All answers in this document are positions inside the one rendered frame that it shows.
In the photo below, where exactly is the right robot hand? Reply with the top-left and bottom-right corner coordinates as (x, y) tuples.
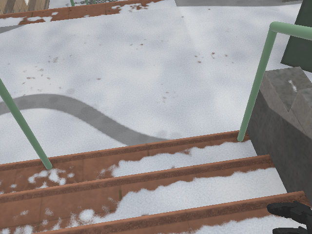
(266, 201), (312, 234)

